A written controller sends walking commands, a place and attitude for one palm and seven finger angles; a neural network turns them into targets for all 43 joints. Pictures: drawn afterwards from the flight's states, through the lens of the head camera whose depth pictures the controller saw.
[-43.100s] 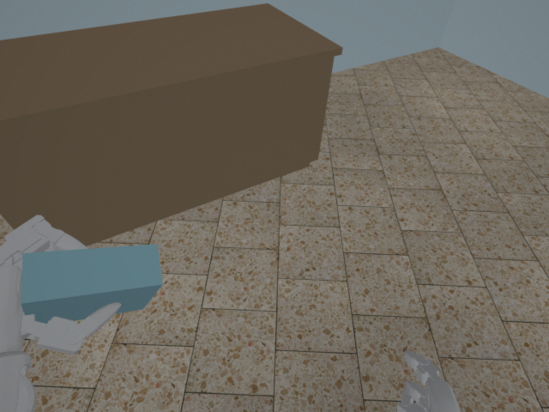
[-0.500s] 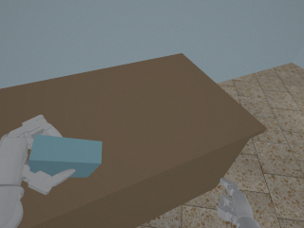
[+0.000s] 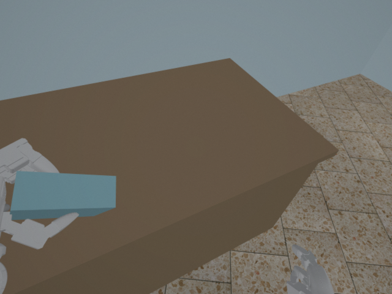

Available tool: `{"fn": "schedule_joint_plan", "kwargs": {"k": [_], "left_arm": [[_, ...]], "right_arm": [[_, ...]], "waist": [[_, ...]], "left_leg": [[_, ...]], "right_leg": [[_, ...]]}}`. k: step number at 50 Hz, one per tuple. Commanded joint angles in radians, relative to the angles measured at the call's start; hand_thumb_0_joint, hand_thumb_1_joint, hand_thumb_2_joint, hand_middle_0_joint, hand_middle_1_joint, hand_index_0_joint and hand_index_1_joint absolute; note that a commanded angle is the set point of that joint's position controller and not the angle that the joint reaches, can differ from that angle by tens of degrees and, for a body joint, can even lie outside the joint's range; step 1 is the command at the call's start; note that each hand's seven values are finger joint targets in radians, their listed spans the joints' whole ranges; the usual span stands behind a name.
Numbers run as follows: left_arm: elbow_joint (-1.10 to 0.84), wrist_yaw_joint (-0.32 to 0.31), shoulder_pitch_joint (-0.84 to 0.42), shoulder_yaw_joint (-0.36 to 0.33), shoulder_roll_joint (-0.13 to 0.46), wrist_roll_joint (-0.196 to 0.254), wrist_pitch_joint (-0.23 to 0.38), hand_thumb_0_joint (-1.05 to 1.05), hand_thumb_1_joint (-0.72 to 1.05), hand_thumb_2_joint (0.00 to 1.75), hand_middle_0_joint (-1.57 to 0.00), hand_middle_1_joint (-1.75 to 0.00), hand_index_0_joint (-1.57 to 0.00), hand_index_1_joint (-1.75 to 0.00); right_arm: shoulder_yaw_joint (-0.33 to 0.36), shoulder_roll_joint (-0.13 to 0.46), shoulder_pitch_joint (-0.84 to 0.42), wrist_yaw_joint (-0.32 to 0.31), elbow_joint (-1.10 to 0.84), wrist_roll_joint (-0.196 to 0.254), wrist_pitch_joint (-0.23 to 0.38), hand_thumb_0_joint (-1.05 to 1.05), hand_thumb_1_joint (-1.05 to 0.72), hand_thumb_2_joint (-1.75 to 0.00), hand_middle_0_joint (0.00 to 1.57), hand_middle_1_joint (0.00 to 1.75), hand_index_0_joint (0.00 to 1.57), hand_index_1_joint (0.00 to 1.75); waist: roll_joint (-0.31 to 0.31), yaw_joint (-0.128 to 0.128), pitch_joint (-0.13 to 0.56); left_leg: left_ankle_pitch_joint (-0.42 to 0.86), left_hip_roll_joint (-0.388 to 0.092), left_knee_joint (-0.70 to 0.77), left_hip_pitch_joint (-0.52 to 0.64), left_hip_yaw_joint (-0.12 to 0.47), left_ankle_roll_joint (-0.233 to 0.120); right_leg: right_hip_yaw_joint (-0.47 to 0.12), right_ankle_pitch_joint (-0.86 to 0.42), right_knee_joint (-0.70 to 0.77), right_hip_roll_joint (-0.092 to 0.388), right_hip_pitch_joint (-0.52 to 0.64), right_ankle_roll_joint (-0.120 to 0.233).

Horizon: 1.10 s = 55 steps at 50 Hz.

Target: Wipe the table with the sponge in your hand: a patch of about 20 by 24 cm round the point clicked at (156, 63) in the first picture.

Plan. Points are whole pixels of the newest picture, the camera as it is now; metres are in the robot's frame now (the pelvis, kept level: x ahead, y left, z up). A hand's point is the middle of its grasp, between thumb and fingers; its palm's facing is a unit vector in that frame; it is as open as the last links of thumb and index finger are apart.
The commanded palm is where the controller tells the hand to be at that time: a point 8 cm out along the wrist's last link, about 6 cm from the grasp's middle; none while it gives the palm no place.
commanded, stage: step back with the hand held close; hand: left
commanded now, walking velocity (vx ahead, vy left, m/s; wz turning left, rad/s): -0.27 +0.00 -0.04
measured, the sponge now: (77, 197) +0.22 +0.21 +0.15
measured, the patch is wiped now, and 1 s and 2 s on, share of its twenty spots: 1.00 1.00 1.00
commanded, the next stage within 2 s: stop stepping back and stand still in 0.76 s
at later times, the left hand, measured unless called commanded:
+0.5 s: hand (13, 229) +0.16 +0.25 +0.18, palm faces +0.38 -0.87 -0.32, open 9.3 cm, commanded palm +0.10 +0.28 +0.19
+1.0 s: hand out of the picture -0.01 +0.26 +0.18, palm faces +0.30 -0.91 -0.29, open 9.3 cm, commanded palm -0.05 +0.31 +0.19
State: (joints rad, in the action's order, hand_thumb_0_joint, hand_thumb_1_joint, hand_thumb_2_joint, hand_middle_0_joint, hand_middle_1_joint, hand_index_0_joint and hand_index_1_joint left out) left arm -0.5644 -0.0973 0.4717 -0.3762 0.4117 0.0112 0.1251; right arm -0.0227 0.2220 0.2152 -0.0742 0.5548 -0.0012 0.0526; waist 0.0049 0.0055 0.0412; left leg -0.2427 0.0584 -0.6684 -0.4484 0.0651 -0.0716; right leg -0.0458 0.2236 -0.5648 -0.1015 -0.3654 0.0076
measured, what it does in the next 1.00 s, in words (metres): walks backwards: right foot, then left foot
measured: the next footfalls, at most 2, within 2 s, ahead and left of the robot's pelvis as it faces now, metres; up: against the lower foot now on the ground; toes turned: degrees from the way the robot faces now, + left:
right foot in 0.50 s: -0.09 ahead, -0.15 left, +0.00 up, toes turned +2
left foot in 0.74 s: -0.03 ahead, +0.08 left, +0.00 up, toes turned -4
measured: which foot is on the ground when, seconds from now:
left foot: down 0.00-0.60, up 0.62-0.72, down 0.74-1.00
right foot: down 0.00-0.22, up 0.24-0.48, down 0.50-0.76, up 0.78-1.00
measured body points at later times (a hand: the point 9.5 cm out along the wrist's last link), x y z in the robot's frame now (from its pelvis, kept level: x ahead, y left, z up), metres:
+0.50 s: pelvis -0.07 +0.01 +0.00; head -0.06 +0.06 +0.45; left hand +0.13 +0.30 +0.20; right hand +0.12 -0.20 -0.06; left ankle +0.06 +0.07 -0.72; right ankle -0.13 -0.15 -0.72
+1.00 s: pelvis -0.23 +0.04 +0.01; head -0.25 +0.10 +0.45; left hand -0.03 +0.31 +0.19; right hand -0.09 -0.20 -0.04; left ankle -0.07 +0.08 -0.72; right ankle -0.24 -0.12 -0.68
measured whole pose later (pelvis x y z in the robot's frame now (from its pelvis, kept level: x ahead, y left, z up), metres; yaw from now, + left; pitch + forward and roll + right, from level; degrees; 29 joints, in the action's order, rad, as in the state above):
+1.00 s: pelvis -0.23 +0.04 +0.01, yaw -4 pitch -1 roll -5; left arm -0.63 -0.14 0.47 -0.33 0.40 0.02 0.07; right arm -0.04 0.17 0.22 -0.04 0.61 0.01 0.12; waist -0.05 -0.02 0.04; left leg -0.15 -0.01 -0.51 -0.47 0.00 -0.05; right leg -0.02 0.43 -0.88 -0.08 -0.39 0.00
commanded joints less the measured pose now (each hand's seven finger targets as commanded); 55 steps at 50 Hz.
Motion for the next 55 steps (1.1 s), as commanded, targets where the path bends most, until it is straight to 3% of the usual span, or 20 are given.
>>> {"fn": "schedule_joint_plan", "kwargs": {"k": [1,6,9,11,13,16,25,27,30,33,35,37,39,42,45,50,52,53,54,55], "left_arm": [[-0.180,-0.023,-0.108,-0.067,0.127,0.022,0.063,0.00,0.10,1.30,-1.20,-1.60,-1.20,-1.60],[-0.277,-0.048,-0.103,-0.072,0.157,0.036,0.071,0.00,0.10,1.30,-1.20,-1.60,-1.20,-1.60],[-0.302,-0.056,-0.086,-0.111,0.178,0.031,0.076,0.00,0.10,1.30,-1.20,-1.60,-1.20,-1.60],[-0.332,-0.054,-0.103,-0.127,0.167,0.008,0.080,0.00,0.10,1.30,-1.20,-1.60,-1.20,-1.60],[-0.306,-0.049,-0.151,-0.131,0.165,-0.012,0.073,0.00,0.10,1.30,-1.20,-1.60,-1.20,-1.60],[-0.261,-0.044,-0.166,-0.077,0.108,0.001,0.062,0.00,0.10,1.30,-1.20,-1.60,-1.20,-1.60],[-0.270,-0.024,-0.088,-0.103,0.165,0.018,0.098,0.00,0.10,1.30,-1.20,-1.60,-1.20,-1.60],[-0.285,-0.014,-0.081,-0.094,0.147,0.034,0.110,0.00,0.10,1.30,-1.20,-1.60,-1.20,-1.60],[-0.287,-0.029,-0.012,-0.140,0.204,0.054,0.116,0.00,0.10,1.30,-1.20,-1.60,-1.20,-1.60],[-0.243,-0.034,-0.089,-0.111,0.190,0.055,0.098,0.00,0.10,1.30,-1.20,-1.60,-1.20,-1.60],[-0.196,-0.030,-0.168,-0.094,0.191,0.047,0.093,0.00,0.10,1.30,-1.20,-1.60,-1.20,-1.60],[-0.185,-0.032,-0.129,-0.098,0.169,0.050,0.095,0.00,0.10,1.30,-1.20,-1.60,-1.20,-1.60],[-0.253,-0.028,-0.127,-0.093,0.170,0.042,0.100,0.00,0.10,1.30,-1.20,-1.60,-1.20,-1.60],[-0.336,-0.044,-0.133,-0.048,0.128,0.043,0.077,0.00,0.10,1.30,-1.20,-1.60,-1.20,-1.60],[-0.354,-0.059,-0.106,-0.065,0.151,0.017,0.044,0.00,0.10,1.30,-1.20,-1.60,-1.20,-1.60],[-0.290,-0.065,-0.073,-0.079,0.172,0.022,-0.005,0.00,0.10,1.30,-1.20,-1.60,-1.20,-1.60],[-0.223,-0.047,-0.066,-0.068,0.164,0.029,-0.010,0.00,0.10,1.30,-1.20,-1.60,-1.20,-1.60],[-0.191,-0.031,-0.073,-0.061,0.171,0.029,-0.005,0.00,0.10,1.30,-1.20,-1.60,-1.20,-1.60],[-0.224,-0.011,-0.125,-0.043,0.174,0.038,0.004,0.00,0.10,1.30,-1.20,-1.60,-1.20,-1.60],[-0.139,0.000,-0.152,-0.019,0.123,0.043,-0.005,0.00,0.10,1.30,-1.20,-1.60,-1.20,-1.60]], "right_arm": [[0.070,0.151,-0.089,-0.007,-0.160,0.008,0.036,0.00,-0.90,-0.90,0.20,0.30,0.20,0.30],[0.064,0.133,-0.103,-0.006,-0.162,0.009,0.017,0.00,-0.90,-0.90,0.20,0.30,0.20,0.30],[0.068,0.142,-0.123,-0.010,-0.172,0.008,0.014,0.00,-0.90,-0.90,0.20,0.30,0.20,0.30],[0.070,0.161,-0.131,-0.012,-0.172,-0.006,0.033,0.00,-0.90,-0.90,0.20,0.30,0.20,0.30],[0.073,0.140,-0.117,-0.004,-0.150,-0.027,0.053,0.00,-0.90,-0.90,0.20,0.30,0.20,0.30],[0.072,0.126,-0.096,0.007,-0.123,-0.017,0.071,0.00,-0.90,-0.90,0.20,0.30,0.20,0.30],[0.050,0.136,-0.127,0.023,-0.084,-0.011,0.085,0.00,-0.90,-0.90,0.20,0.30,0.20,0.30],[0.064,0.123,-0.125,0.023,-0.096,0.010,0.069,0.00,-0.90,-0.90,0.20,0.30,0.20,0.30],[0.073,0.114,-0.116,0.001,-0.111,0.014,0.060,0.00,-0.90,-0.90,0.20,0.30,0.20,0.30],[0.038,0.071,-0.142,0.004,-0.134,0.012,0.028,0.00,-0.90,-0.90,0.20,0.30,0.20,0.30],[0.037,0.104,-0.135,-0.006,-0.123,0.016,0.021,0.00,-0.90,-0.90,0.20,0.30,0.20,0.30],[0.063,0.148,-0.124,-0.011,-0.143,0.015,0.040,0.00,-0.90,-0.90,0.20,0.30,0.20,0.30],[0.074,0.144,-0.097,0.010,-0.120,-0.013,0.070,0.00,-0.90,-0.90,0.20,0.30,0.20,0.30],[0.077,0.133,-0.086,0.026,-0.094,-0.002,0.102,0.00,-0.90,-0.90,0.20,0.30,0.20,0.30],[0.070,0.139,-0.104,0.032,-0.099,0.011,0.121,0.00,-0.90,-0.90,0.20,0.30,0.20,0.30],[0.041,0.111,-0.114,0.017,-0.086,0.004,0.114,0.00,-0.90,-0.90,0.20,0.30,0.20,0.30],[0.033,0.102,-0.114,0.015,-0.076,0.002,0.100,0.00,-0.90,-0.90,0.20,0.30,0.20,0.30],[0.036,0.097,-0.080,0.013,-0.068,0.005,0.083,0.00,-0.90,-0.90,0.20,0.30,0.20,0.30],[0.056,0.122,-0.089,0.017,-0.070,0.015,0.064,0.00,-0.90,-0.90,0.20,0.30,0.20,0.30],[0.047,0.129,-0.106,0.025,-0.070,0.012,0.055,0.00,-0.90,-0.90,0.20,0.30,0.20,0.30]], "waist": [[-0.002,-0.012,0.093],[-0.002,-0.024,0.143],[0.054,-0.016,0.116],[0.271,-0.012,0.123],[0.257,-0.008,0.107],[0.139,-0.002,0.106],[0.200,0.010,0.245],[0.098,0.007,0.265],[-0.122,-0.014,0.182],[-0.101,-0.031,0.060],[-0.006,-0.048,0.007],[0.210,-0.012,0.086],[0.268,-0.011,0.182],[0.146,-0.007,0.168],[0.223,-0.010,0.122],[0.312,0.004,0.152],[0.238,0.021,0.179],[0.023,0.014,0.205],[-0.196,0.000,0.169],[-0.198,-0.038,0.142]], "left_leg": [[-0.274,-0.131,0.096,-0.064,0.143,0.004],[-0.107,-0.121,-0.021,0.084,0.104,0.038],[-0.237,-0.166,0.103,0.016,0.135,0.019],[-0.383,-0.279,0.350,-0.117,0.294,-0.042],[-0.378,-0.356,0.438,-0.175,0.362,-0.092],[-0.210,-0.322,0.374,0.040,0.278,-0.069],[0.208,-0.272,0.237,0.267,0.185,0.007],[0.132,-0.235,0.143,0.274,0.123,0.035],[-0.152,-0.054,-0.317,0.290,-0.017,0.109],[-0.162,-0.081,-0.315,0.047,0.014,0.099],[-0.031,-0.110,-0.009,0.058,0.044,0.076],[0.279,-0.293,0.263,0.143,0.262,-0.011],[0.014,-0.358,0.377,0.116,0.367,-0.022],[-0.036,-0.331,0.369,0.167,0.300,-0.025],[-0.511,-0.297,0.477,0.054,0.286,0.004],[-0.451,-0.167,0.494,0.112,0.118,0.150],[-0.337,-0.097,0.311,0.092,-0.011,0.184],[-0.278,-0.009,-0.058,0.156,-0.150,0.167],[-0.261,0.024,-0.656,0.173,-0.096,0.125],[-0.217,0.010,-0.976,0.088,-0.006,0.100]], "right_leg": [[-0.167,-0.086,0.081,0.189,0.055,0.065],[-0.193,-0.155,0.099,0.268,-0.088,0.109],[-0.119,-0.023,0.042,0.184,-0.082,0.062],[-0.007,0.074,-0.211,0.042,0.057,-0.002],[-0.030,0.162,-0.467,0.010,0.085,-0.028],[-0.017,0.226,-0.359,0.022,-0.030,-0.028],[-0.011,-0.005,0.171,0.045,0.117,-0.002],[-0.011,-0.051,0.197,0.083,0.103,0.021],[-0.118,-0.193,0.244,0.311,-0.194,0.158],[-0.144,-0.474,0.160,0.369,-0.124,0.158],[-0.082,-0.443,0.039,0.309,-0.117,0.091],[0.018,0.035,-0.206,0.078,-0.121,-0.001],[-0.070,0.303,-0.489,0.028,-0.110,-0.009],[-0.079,0.229,-0.489,0.060,-0.162,-0.015],[0.000,0.175,-0.446,0.040,-0.079,-0.027],[0.135,0.242,-0.101,-0.037,0.094,0.010],[0.152,0.158,0.150,-0.015,0.236,0.052],[0.104,0.033,0.278,0.092,0.180,0.107],[-0.011,-0.138,0.304,0.298,-0.078,0.200],[-0.072,-0.139,0.308,0.389,-0.239,0.238]]}}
